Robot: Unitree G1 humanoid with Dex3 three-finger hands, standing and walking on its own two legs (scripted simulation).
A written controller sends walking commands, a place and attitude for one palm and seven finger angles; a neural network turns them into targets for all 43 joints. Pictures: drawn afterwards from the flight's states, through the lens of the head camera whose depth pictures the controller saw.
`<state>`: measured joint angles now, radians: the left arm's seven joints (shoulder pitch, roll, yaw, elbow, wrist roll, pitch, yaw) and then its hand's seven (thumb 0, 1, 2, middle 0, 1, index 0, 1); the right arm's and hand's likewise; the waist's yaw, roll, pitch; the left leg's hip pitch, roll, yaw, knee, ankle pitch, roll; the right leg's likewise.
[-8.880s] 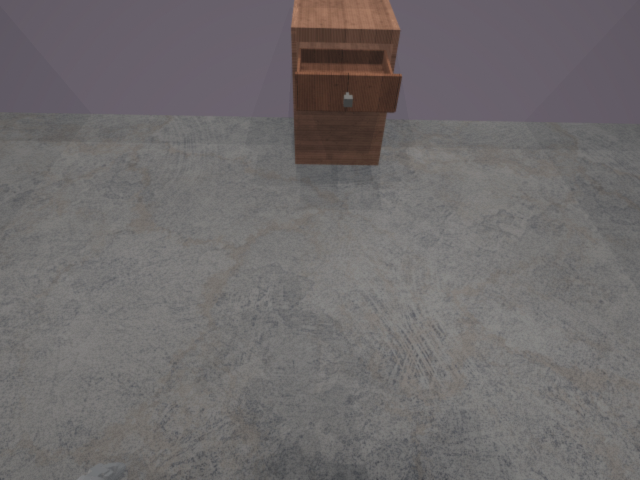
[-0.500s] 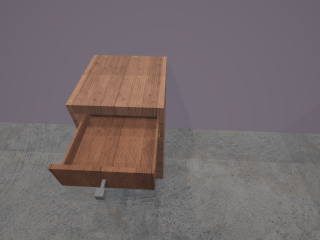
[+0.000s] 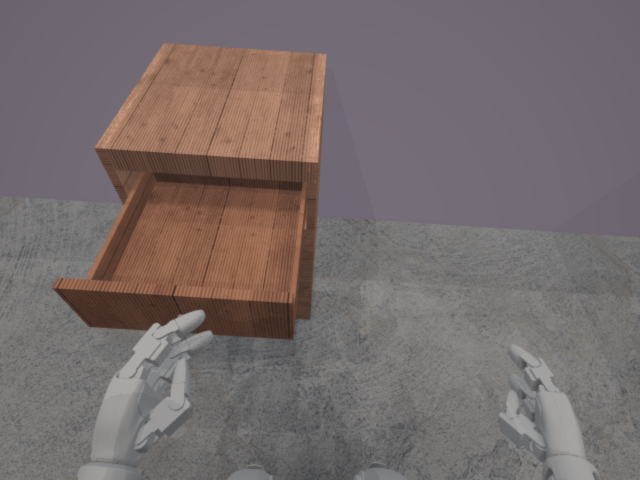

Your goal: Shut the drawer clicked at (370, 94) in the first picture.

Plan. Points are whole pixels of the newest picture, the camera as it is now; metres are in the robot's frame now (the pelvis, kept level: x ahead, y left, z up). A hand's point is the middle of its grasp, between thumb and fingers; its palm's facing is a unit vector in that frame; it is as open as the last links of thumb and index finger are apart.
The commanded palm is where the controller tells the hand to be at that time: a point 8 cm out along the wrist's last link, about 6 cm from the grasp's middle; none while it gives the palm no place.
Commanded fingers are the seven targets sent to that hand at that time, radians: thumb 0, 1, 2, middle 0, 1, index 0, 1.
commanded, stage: raise the hand and make a fist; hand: left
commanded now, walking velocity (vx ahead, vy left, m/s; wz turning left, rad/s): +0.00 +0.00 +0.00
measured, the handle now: (176, 335) +0.36 +0.26 -0.16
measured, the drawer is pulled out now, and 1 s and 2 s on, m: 0.28 0.28 0.28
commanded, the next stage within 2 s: bring the fist close to the handle in 1.56 s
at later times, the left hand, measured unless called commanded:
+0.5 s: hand (157, 429) +0.19 +0.20 -0.03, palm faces -0.01 -1.00 -0.05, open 3.8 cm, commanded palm +0.15 +0.26 -0.03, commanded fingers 0.00 0.90 0.90 -1.06 -1.23 -1.06 -1.23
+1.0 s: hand (144, 447) +0.17 +0.22 -0.05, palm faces -0.02 -1.00 -0.03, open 3.2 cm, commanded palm +0.15 +0.27 -0.05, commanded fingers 0.00 0.90 0.90 -1.40 -1.60 -1.40 -1.60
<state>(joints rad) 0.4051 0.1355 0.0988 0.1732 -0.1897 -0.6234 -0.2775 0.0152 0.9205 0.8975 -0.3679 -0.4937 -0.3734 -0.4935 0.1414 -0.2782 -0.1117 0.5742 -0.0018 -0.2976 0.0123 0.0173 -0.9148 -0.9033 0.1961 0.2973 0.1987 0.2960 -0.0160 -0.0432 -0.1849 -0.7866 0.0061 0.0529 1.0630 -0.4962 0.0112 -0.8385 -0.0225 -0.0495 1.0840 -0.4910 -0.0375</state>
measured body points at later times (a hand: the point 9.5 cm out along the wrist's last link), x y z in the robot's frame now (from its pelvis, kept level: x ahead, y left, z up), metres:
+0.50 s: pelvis -0.04 -0.01 -0.06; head +0.07 -0.01 +0.38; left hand +0.19 +0.26 -0.02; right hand +0.14 -0.24 -0.16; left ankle +0.00 +0.11 -0.66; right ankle +0.02 -0.10 -0.66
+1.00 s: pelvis -0.03 +0.02 -0.07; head +0.07 +0.05 +0.37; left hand +0.17 +0.27 -0.04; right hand +0.21 -0.19 -0.14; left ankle +0.00 +0.11 -0.66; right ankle +0.02 -0.10 -0.66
